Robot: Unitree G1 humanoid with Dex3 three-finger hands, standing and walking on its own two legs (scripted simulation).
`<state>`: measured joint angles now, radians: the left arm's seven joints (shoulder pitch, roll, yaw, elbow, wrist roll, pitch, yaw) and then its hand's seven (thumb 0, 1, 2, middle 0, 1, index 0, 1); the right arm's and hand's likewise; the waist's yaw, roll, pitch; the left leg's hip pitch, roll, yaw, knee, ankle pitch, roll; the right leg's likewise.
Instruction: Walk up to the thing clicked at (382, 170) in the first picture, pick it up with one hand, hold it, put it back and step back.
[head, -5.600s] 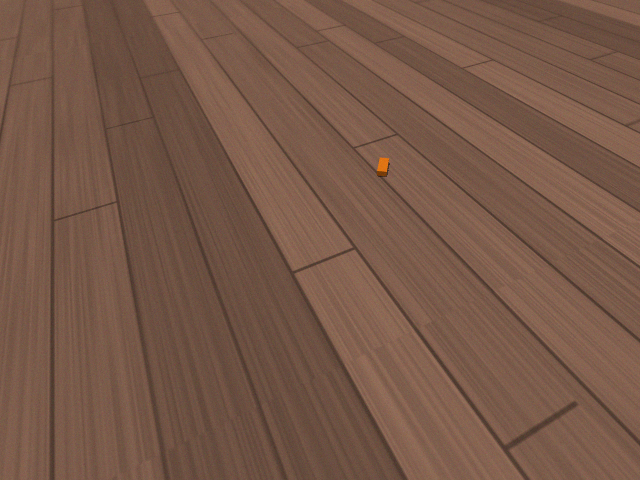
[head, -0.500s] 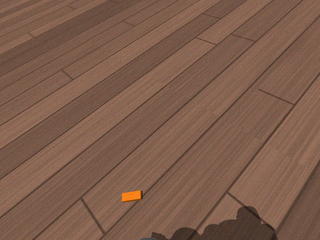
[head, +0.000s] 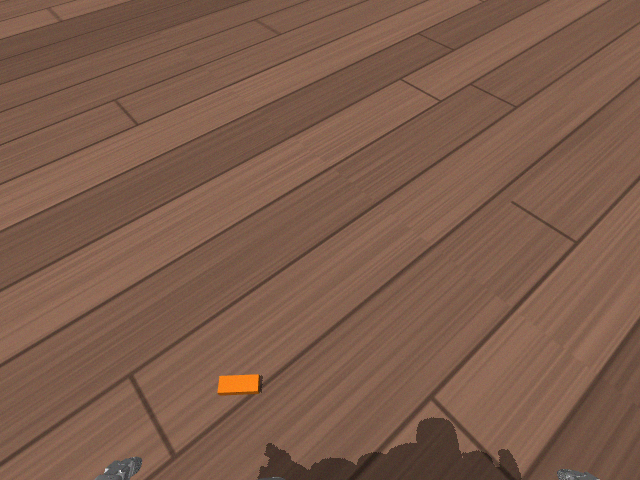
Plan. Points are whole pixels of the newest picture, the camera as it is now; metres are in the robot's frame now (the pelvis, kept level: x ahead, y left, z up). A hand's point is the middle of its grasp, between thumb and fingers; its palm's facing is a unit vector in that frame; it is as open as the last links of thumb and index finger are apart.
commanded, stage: walk up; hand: left
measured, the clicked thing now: (239, 384) +0.45 +0.29 -0.74
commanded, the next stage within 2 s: stand in 1.22 s
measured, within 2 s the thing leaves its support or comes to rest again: neither
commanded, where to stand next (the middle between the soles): +0.07 +0.04 m, yaw +2 degrees
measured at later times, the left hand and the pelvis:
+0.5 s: hand out of the picture +0.06 +0.28 -0.13, palm faces +0.02 -0.93 -0.37, open 7.4 cm; pelvis -0.01 +0.02 +0.02, yaw +1 degrees
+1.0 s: hand out of the picture +0.10 +0.28 -0.12, palm faces +0.03 -0.93 -0.37, open 7.4 cm; pelvis +0.00 +0.01 +0.02, yaw +2 degrees
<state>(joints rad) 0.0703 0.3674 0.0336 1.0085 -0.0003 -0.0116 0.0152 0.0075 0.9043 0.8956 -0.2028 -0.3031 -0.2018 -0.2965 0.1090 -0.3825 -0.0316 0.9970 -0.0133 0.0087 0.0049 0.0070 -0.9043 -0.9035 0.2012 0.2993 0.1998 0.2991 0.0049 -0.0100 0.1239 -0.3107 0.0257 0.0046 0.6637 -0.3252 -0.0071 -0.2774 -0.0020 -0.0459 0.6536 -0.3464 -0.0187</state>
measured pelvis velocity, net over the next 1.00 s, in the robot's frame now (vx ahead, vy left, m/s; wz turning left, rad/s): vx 0.00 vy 0.01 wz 0.04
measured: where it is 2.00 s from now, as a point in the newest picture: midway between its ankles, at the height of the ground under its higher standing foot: outside the picture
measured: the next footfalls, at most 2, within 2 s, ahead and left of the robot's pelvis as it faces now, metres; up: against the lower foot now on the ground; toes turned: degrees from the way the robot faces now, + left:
none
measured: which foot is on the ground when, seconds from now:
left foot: down 0.00-1.00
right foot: down 0.00-1.00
